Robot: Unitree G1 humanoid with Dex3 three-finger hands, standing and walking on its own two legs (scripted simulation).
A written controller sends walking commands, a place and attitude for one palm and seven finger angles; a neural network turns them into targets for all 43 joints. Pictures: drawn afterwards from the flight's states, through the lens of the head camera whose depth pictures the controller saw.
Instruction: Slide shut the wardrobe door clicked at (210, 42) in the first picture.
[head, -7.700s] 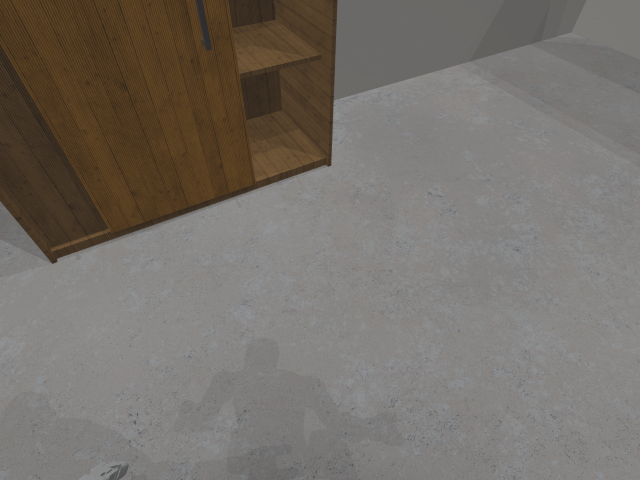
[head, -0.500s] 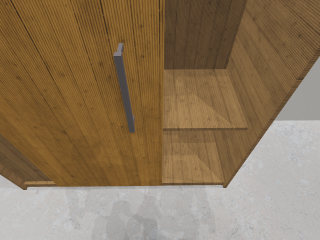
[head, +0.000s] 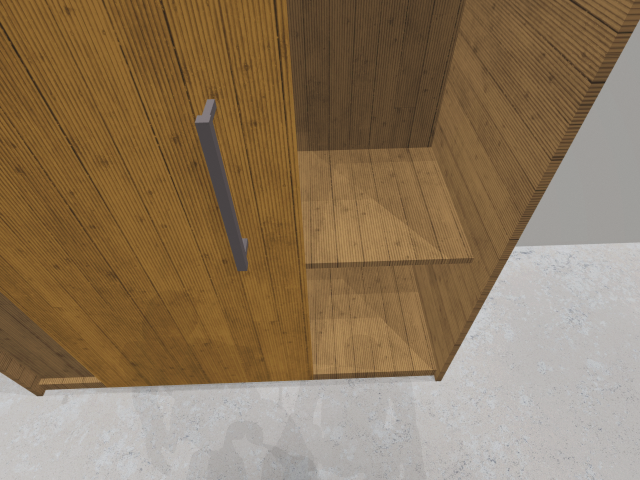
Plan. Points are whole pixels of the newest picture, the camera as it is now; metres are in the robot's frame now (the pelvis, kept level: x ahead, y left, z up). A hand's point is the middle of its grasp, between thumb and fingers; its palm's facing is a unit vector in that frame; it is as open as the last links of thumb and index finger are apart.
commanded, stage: come to a stop and stand still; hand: left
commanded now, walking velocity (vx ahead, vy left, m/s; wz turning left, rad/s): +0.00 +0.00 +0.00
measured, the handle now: (228, 197) +0.49 +0.17 +0.08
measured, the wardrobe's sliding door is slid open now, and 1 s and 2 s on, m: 0.39 0.39 0.39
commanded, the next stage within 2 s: look again from close up in 0.52 s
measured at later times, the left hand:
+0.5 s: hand out of the picture -0.02 +0.13 -0.18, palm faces +0.08 -0.98 -0.18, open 7.4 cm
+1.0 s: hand out of the picture +0.03 +0.21 -0.18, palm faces +0.01 -0.98 -0.21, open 7.4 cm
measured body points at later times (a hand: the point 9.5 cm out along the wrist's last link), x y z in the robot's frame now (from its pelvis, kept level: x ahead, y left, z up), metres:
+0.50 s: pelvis +0.01 -0.02 +0.00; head +0.02 -0.03 +0.45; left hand -0.03 +0.18 -0.16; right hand +0.01 -0.23 -0.17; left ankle +0.01 +0.13 -0.74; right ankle -0.05 -0.08 -0.74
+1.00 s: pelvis +0.00 +0.03 -0.01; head -0.01 +0.03 +0.44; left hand +0.03 +0.26 -0.16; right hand +0.02 -0.20 -0.17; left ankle +0.00 +0.12 -0.74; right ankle -0.05 -0.08 -0.74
